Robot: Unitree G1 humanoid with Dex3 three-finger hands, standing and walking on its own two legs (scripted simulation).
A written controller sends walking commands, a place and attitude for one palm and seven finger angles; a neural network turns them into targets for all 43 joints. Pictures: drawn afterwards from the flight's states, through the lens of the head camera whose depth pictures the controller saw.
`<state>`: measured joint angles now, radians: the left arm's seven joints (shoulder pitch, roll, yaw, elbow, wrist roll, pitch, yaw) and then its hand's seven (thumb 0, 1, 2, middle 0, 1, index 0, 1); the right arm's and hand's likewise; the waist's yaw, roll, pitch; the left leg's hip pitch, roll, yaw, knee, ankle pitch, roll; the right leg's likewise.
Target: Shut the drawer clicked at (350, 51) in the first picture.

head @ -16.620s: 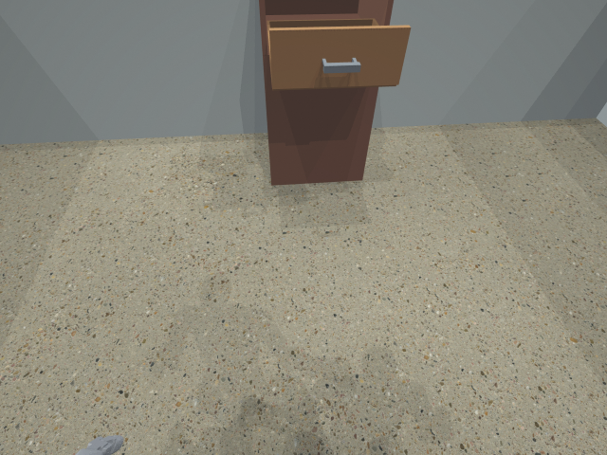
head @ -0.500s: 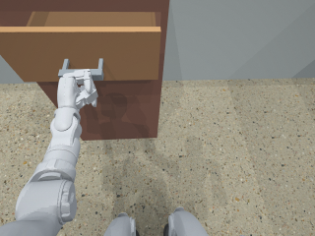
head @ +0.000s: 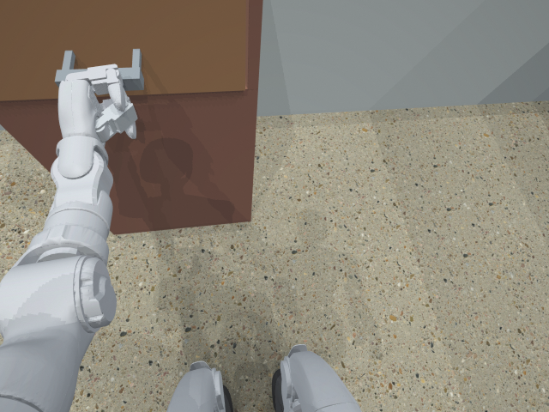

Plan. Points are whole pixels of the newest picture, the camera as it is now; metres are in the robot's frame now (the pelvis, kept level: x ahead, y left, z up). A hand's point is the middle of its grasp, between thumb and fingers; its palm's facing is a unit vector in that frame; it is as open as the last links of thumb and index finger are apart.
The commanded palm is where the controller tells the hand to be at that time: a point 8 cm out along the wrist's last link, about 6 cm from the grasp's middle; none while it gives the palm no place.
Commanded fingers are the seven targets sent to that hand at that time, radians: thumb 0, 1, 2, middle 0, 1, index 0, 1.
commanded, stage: push the drawer shut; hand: left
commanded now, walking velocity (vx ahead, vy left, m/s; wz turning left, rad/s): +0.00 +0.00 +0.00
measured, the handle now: (102, 68) +0.61 +0.18 +0.06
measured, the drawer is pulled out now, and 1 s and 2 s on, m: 0.01 0.00 0.00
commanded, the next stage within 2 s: pull the fist back off the drawer in 0.28 s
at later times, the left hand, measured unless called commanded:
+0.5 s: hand (121, 104) +0.55 +0.15 +0.06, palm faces +0.03 -1.00 -0.05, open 2.9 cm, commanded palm +0.54 +0.18 +0.06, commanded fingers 0.00 0.90 0.90 -1.40 -1.60 -1.40 -1.60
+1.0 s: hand (126, 118) +0.53 +0.15 +0.06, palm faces +0.04 -1.00 -0.03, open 3.2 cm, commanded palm +0.49 +0.19 +0.06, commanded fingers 0.00 0.90 0.90 -1.40 -1.60 -1.40 -1.60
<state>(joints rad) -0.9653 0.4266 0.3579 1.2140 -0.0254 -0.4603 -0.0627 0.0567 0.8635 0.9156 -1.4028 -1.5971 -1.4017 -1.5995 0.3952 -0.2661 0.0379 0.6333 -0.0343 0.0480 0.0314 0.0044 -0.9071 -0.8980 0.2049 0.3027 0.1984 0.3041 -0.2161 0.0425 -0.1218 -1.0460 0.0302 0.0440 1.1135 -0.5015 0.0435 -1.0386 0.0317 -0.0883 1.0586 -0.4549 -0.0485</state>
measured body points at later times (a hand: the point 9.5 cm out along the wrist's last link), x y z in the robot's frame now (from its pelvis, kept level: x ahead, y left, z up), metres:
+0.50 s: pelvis -0.02 +0.01 -0.01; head +0.15 +0.04 +0.40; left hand +0.54 +0.21 +0.06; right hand -0.04 -0.25 -0.11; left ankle +0.01 +0.09 -0.65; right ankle +0.02 -0.09 -0.65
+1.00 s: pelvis +0.01 +0.02 +0.00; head +0.15 +0.03 +0.43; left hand +0.52 +0.20 +0.06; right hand -0.02 -0.24 -0.11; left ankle +0.01 +0.09 -0.65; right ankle +0.02 -0.09 -0.65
